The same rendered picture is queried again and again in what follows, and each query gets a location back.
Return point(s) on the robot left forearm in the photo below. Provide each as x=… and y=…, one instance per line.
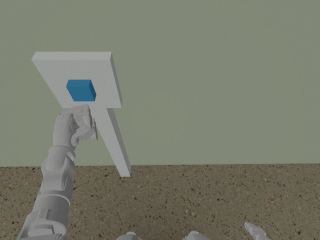
x=49, y=214

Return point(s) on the robot left hand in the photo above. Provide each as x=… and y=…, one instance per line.
x=68, y=132

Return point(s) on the right robot shin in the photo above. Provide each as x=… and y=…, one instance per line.
x=194, y=232

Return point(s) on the robot right hand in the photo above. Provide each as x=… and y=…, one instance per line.
x=256, y=232

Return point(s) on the button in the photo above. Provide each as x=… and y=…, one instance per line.
x=81, y=90

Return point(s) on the panel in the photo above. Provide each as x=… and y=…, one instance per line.
x=57, y=67

